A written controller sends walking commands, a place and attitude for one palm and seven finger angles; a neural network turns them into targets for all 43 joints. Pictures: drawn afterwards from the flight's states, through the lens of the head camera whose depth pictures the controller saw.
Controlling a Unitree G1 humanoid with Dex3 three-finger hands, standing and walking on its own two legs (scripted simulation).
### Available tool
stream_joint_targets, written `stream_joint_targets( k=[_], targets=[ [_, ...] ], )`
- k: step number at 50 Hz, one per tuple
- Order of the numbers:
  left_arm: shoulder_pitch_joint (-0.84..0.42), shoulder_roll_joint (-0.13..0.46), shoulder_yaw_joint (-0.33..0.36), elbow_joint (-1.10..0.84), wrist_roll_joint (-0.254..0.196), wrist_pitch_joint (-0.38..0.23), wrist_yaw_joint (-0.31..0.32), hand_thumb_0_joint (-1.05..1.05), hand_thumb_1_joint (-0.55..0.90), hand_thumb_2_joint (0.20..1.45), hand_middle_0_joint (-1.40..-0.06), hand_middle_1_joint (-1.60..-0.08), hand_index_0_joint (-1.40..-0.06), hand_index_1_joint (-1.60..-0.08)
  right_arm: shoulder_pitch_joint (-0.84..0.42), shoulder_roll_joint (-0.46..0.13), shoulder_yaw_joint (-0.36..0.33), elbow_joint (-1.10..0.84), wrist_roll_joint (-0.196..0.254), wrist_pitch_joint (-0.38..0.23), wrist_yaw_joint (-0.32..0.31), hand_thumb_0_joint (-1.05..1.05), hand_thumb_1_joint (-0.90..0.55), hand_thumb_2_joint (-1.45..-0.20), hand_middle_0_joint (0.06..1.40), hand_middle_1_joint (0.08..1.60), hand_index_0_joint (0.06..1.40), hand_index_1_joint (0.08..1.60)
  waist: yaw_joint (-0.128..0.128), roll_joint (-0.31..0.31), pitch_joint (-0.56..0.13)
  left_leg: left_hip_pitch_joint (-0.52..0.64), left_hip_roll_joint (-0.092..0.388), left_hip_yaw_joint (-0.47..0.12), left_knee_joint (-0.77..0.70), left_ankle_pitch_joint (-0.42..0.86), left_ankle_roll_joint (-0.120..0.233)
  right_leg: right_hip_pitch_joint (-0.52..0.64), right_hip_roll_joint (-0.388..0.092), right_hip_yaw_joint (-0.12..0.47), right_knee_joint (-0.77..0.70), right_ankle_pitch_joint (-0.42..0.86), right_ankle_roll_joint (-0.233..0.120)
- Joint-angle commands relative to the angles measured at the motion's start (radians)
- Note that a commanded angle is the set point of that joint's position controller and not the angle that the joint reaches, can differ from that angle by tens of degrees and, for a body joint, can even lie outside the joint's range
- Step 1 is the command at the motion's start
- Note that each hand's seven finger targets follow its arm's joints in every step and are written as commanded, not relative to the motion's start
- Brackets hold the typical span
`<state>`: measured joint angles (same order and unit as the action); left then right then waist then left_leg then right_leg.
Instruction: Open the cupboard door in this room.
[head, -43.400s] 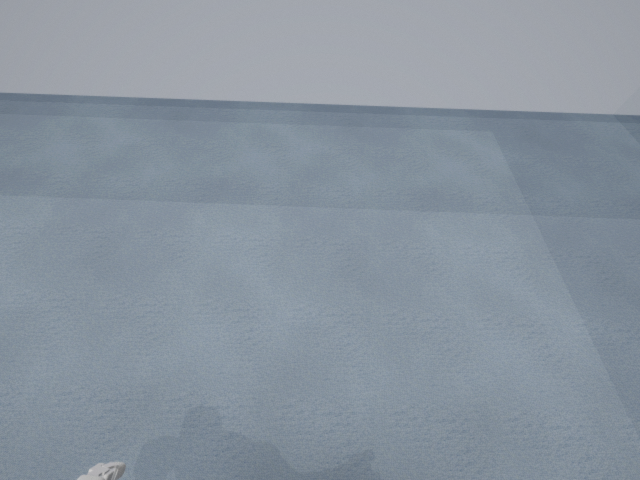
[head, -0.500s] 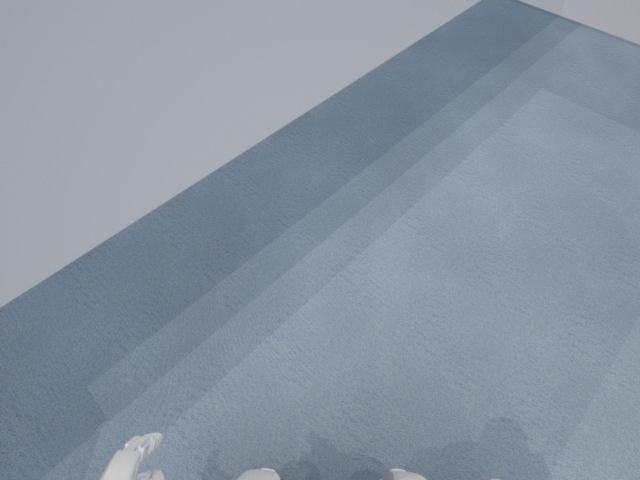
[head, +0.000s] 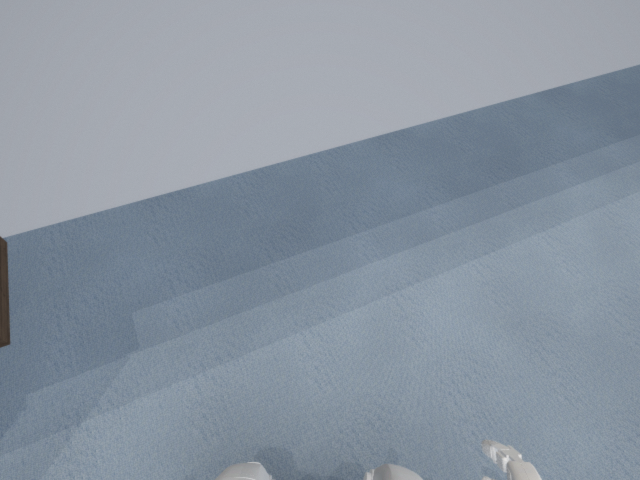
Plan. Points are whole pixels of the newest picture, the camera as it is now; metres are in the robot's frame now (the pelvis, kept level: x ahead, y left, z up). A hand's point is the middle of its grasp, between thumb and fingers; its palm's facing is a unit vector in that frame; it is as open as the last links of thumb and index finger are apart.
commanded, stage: turn to face it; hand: left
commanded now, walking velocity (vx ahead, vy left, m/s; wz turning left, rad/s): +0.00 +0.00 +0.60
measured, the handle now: out of the picture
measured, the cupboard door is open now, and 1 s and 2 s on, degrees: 41 41 41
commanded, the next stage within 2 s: take the last steps up to it in 1.92 s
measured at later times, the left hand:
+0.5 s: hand out of the picture +0.07 +0.15 -0.14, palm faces +0.26 -0.93 -0.27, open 7.4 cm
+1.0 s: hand out of the picture +0.02 +0.19 -0.14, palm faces +0.57 -0.78 -0.28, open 7.4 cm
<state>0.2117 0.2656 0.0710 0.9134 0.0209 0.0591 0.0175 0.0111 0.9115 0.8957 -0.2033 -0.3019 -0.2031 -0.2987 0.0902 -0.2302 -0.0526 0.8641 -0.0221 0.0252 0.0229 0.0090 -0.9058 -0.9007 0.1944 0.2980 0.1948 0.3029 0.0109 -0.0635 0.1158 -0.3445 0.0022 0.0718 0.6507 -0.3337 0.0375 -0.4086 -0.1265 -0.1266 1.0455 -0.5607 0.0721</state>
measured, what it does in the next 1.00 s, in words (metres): steps on the spot, turning left: right foot, then left foot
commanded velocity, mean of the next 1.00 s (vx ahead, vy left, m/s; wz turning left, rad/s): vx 0.00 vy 0.00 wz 0.60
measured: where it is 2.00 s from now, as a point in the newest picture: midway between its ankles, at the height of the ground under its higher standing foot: outside the picture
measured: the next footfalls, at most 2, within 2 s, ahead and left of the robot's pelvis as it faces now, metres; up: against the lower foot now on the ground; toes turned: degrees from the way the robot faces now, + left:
right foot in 0.32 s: +0.06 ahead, -0.17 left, +0.00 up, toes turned +8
left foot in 0.70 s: +0.04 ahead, +0.08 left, +0.00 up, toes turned +31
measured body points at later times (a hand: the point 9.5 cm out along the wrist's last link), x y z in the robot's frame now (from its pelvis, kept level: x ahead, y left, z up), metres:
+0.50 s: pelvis +0.03 -0.06 +0.02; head +0.10 -0.06 +0.46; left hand +0.05 +0.20 -0.12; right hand +0.18 -0.30 -0.14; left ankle -0.03 +0.07 -0.64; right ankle +0.02 -0.17 -0.72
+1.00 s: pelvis +0.06 -0.05 +0.01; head +0.10 -0.01 +0.46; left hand -0.01 +0.24 -0.12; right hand +0.28 -0.21 -0.12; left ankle +0.00 +0.06 -0.72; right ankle +0.15 -0.18 -0.68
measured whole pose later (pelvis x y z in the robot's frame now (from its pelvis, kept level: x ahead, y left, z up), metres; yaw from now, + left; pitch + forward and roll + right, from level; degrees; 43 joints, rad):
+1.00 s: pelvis +0.06 -0.05 +0.01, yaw +35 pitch +1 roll -1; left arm 0.14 0.27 0.07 0.85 0.02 0.05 0.00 0.01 0.91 0.90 -0.20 -0.30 -0.20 -0.30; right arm 0.15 -0.22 -0.05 0.90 -0.03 0.04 0.01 0.01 -0.90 -0.90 0.20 0.30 0.20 0.30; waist 0.00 0.00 0.10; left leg -0.31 -0.01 -0.07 0.53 -0.24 0.00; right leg -0.44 -0.07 -0.01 0.88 -0.42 0.09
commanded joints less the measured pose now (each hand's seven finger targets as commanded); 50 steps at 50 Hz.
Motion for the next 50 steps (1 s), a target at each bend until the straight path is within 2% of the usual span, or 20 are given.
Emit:
stream_joint_targets(
  k=[1,3,10,13,14,15,16,17,20,21,29,32,33,34,35,36,38,41,45,50],
  targets=[
    [-0.055,0.075,0.022,-0.106,-0.002,-0.03,-0.01,0.0,0.9,0.9,-0.2,-0.3,-0.2,-0.3,0.066,-0.211,-0.053,-0.036,-0.001,-0.009,-0.037,0.0,-0.9,-0.9,0.2,0.3,0.2,0.3,-0.03,0.209,-0.163,0.192,0.262,-0.287,-0.291,0.497,0.124,-0.173,0.007,0.13,0.156,0.131,0.018],
    [-0.037,0.072,0.023,-0.097,-0.002,-0.027,-0.013,0.0,0.9,0.9,-0.2,-0.3,-0.2,-0.3,0.062,-0.206,-0.048,-0.035,0.001,-0.015,-0.034,0.0,-0.9,-0.9,0.2,0.3,0.2,0.3,-0.017,0.196,-0.154,0.169,0.227,-0.26,-0.304,0.461,0.109,-0.14,0.021,0.125,0.097,0.168,0.02],
    [-0.086,0.06,0.011,-0.136,-0.008,-0.034,-0.011,0.0,0.9,0.9,-0.2,-0.3,-0.2,-0.3,0.082,-0.221,-0.066,-0.025,-0.004,-0.005,-0.027,0.0,-0.9,-0.9,0.2,0.3,0.2,0.3,-0.035,0.231,-0.168,0.158,0.199,-0.334,-0.264,0.439,0.114,-0.014,0.088,0.092,-0.224,0.125,0.014],
    [-0.017,0.064,0.012,-0.123,-0.014,-0.046,-0.006,0.0,0.9,0.9,-0.2,-0.3,-0.2,-0.3,0.049,-0.219,-0.073,-0.038,0.0,0.002,-0.028,0.0,-0.9,-0.9,0.2,0.3,0.2,0.3,-0.002,0.242,-0.197,0.078,0.169,-0.372,-0.187,0.467,0.087,0.172,0.127,0.073,-0.452,0.229,0.001],
    [0.038,0.085,0.018,-0.112,-0.014,-0.057,-0.002,0.0,0.9,0.9,-0.2,-0.3,-0.2,-0.3,0.031,-0.202,-0.072,-0.046,0.007,0.002,-0.027,0.0,-0.9,-0.9,0.2,0.3,0.2,0.3,0.029,0.186,-0.218,0.026,0.131,-0.351,-0.127,0.397,0.048,0.288,0.103,0.083,-0.611,0.339,-0.004],
    [0.08,0.162,0.033,-0.106,0.0,-0.07,0.007,0.0,0.9,0.9,-0.2,-0.3,-0.2,-0.3,0.042,-0.15,-0.067,-0.058,0.018,0.001,-0.02,0.0,-0.9,-0.9,0.2,0.3,0.2,0.3,0.044,-0.002,-0.245,-0.142,0.041,-0.263,0.018,0.162,-0.02,0.462,-0.078,0.253,-0.727,0.415,-0.054],
    [0.085,0.234,0.045,-0.105,0.012,-0.072,0.014,0.0,0.9,0.9,-0.2,-0.3,-0.2,-0.3,0.028,-0.097,-0.056,-0.085,0.018,-0.002,-0.015,0.0,-0.9,-0.9,0.2,0.3,0.2,0.3,0.056,-0.242,-0.217,-0.285,-0.087,-0.092,0.275,-0.284,-0.087,0.463,-0.354,0.476,-0.751,0.593,-0.182],
    [0.071,0.206,0.031,-0.106,0.001,-0.073,0.019,0.0,0.9,0.9,-0.2,-0.3,-0.2,-0.3,0.019,-0.131,-0.06,-0.075,0.005,0.008,-0.017,0.0,-0.9,-0.9,0.2,0.3,0.2,0.3,0.044,-0.197,-0.192,-0.277,-0.026,-0.151,0.48,-0.292,-0.078,0.363,-0.37,0.439,-0.723,0.685,-0.233],
    [-0.052,0.11,0.009,-0.13,-0.003,-0.068,0.022,0.0,0.9,0.9,-0.2,-0.3,-0.2,-0.3,0.041,-0.108,-0.054,-0.027,0.009,0.028,-0.002,0.0,-0.9,-0.9,0.2,0.3,0.2,0.3,-0.027,-0.164,-0.136,-0.275,0.031,-0.114,0.61,-0.118,-0.104,0.309,-0.213,0.18,-0.664,0.809,-0.192],
    [-0.049,0.103,0.009,-0.134,0.0,-0.072,0.021,0.0,0.9,0.9,-0.2,-0.3,-0.2,-0.3,0.028,-0.095,-0.047,-0.026,0.008,0.027,0.003,0.0,-0.9,-0.9,0.2,0.3,0.2,0.3,-0.024,-0.16,-0.126,-0.262,0.032,-0.085,0.553,-0.108,-0.112,0.319,-0.195,0.131,-0.658,0.857,-0.177],
    [0.073,0.163,0.033,-0.085,0.007,-0.071,0.016,0.0,0.9,0.9,-0.2,-0.3,-0.2,-0.3,-0.072,-0.061,-0.023,-0.049,0.014,0.018,0.013,0.0,-0.9,-0.9,0.2,0.3,0.2,0.3,0.037,-0.151,-0.144,-0.123,0.006,0.039,0.121,-0.105,-0.091,0.418,-0.233,0.033,-0.573,1.016,-0.171],
    [0.045,0.18,0.043,-0.086,-0.001,-0.072,0.009,0.0,0.9,0.9,-0.2,-0.3,-0.2,-0.3,0.027,-0.092,-0.03,-0.035,0.009,0.007,0.008,0.0,-0.9,-0.9,0.2,0.3,0.2,0.3,-0.026,-0.121,-0.194,0.069,-0.027,0.075,-0.102,0.05,-0.065,0.356,-0.219,-0.034,-0.418,1.012,-0.119],
    [0.029,0.174,0.04,-0.095,-0.008,-0.069,0.004,0.0,0.9,0.9,-0.2,-0.3,-0.2,-0.3,0.112,-0.138,-0.044,-0.017,0.003,0.0,0.006,0.0,-0.9,-0.9,0.2,0.3,0.2,0.3,-0.078,-0.032,-0.246,0.264,0.014,0.03,-0.191,0.25,-0.034,0.225,-0.198,-0.065,-0.258,0.892,-0.074],
    [0.017,0.103,0.026,-0.133,-0.017,-0.063,-0.007,0.0,0.9,0.9,-0.2,-0.3,-0.2,-0.3,0.195,-0.262,-0.077,-0.006,-0.007,-0.008,0.0,0.0,-0.9,-0.9,0.2,0.3,0.2,0.3,-0.122,0.29,-0.297,0.479,0.302,-0.359,-0.206,0.639,0.116,-0.097,-0.044,-0.087,0.0,0.219,0.006],
    [-0.07,0.077,0.006,-0.178,-0.009,-0.055,-0.001,0.0,0.9,0.9,-0.2,-0.3,-0.2,-0.3,0.272,-0.31,-0.083,0.011,0.004,0.0,-0.006,0.0,-0.9,-0.9,0.2,0.3,0.2,0.3,-0.143,0.312,-0.293,0.445,0.432,-0.478,-0.221,0.871,0.213,-0.18,0.006,0.033,0.137,-0.112,0.005],
    [-0.102,0.081,0.01,-0.176,-0.008,-0.045,0.011,0.0,0.9,0.9,-0.2,-0.3,-0.2,-0.3,0.257,-0.285,-0.075,0.016,0.005,-0.005,-0.021,0.0,-0.9,-0.9,0.2,0.3,0.2,0.3,-0.134,0.247,-0.283,0.414,0.413,-0.45,-0.219,0.827,0.22,-0.212,-0.005,0.108,0.165,-0.076,0.004],
    [-0.1,0.083,0.017,-0.136,-0.009,-0.035,0.005,0.0,0.9,0.9,-0.2,-0.3,-0.2,-0.3,0.131,-0.241,-0.064,-0.019,0.0,-0.007,-0.038,0.0,-0.9,-0.9,0.2,0.3,0.2,0.3,-0.082,0.259,-0.186,0.246,0.325,-0.377,-0.264,0.616,0.177,-0.193,-0.011,0.146,0.174,0.025,0.014],
    [-0.033,0.075,0.021,-0.099,-0.002,-0.025,-0.011,0.0,0.9,0.9,-0.2,-0.3,-0.2,-0.3,0.053,-0.208,-0.049,-0.035,0.0,-0.015,-0.036,0.0,-0.9,-0.9,0.2,0.3,0.2,0.3,-0.019,0.214,-0.171,0.177,0.232,-0.278,-0.29,0.478,0.12,-0.132,0.013,0.13,0.11,0.141,0.018],
    [-0.05,0.067,0.018,-0.115,-0.003,-0.024,-0.012,0.0,0.9,0.9,-0.2,-0.3,-0.2,-0.3,0.051,-0.216,-0.057,-0.032,-0.002,-0.01,-0.029,0.0,-0.9,-0.9,0.2,0.3,0.2,0.3,-0.02,0.198,-0.147,0.125,0.215,-0.309,-0.313,0.326,0.121,-0.079,0.044,0.114,-0.053,0.148,0.019],
    [-0.03,0.063,0.012,-0.13,-0.009,-0.04,-0.008,0.0,0.9,0.9,-0.2,-0.3,-0.2,-0.3,0.035,-0.222,-0.071,-0.036,-0.004,0.002,-0.025,0.0,-0.9,-0.9,0.2,0.3,0.2,0.3,-0.012,0.237,-0.165,0.068,0.185,-0.373,-0.239,0.376,0.105,0.105,0.115,0.081,-0.337,0.167,0.004]
  ],
)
